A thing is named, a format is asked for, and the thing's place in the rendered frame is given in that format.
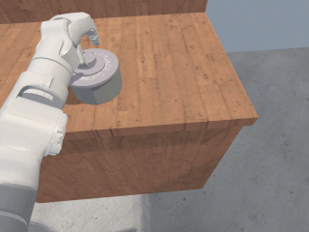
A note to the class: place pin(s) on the pot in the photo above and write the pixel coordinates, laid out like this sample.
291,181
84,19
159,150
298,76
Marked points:
102,93

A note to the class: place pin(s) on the knob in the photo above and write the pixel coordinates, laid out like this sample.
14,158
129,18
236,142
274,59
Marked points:
90,58

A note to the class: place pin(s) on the robot left forearm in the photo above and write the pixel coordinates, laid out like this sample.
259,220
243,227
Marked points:
48,76

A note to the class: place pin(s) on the left robot hand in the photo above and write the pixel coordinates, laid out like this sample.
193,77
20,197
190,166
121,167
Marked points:
88,27

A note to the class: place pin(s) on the table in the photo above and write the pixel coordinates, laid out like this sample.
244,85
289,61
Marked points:
179,110

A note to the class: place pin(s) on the robot left upper arm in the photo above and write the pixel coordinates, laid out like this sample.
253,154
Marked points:
30,131

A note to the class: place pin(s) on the lid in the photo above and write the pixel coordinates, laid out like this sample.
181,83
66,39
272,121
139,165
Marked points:
103,70

